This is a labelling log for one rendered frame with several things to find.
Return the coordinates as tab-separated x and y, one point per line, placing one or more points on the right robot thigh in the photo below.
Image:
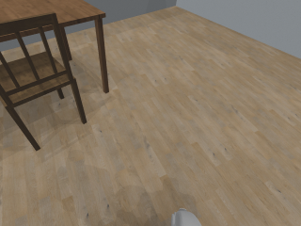
184	218

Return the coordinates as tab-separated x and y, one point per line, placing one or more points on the table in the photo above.
68	12

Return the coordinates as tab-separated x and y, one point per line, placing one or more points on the chair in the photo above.
31	77

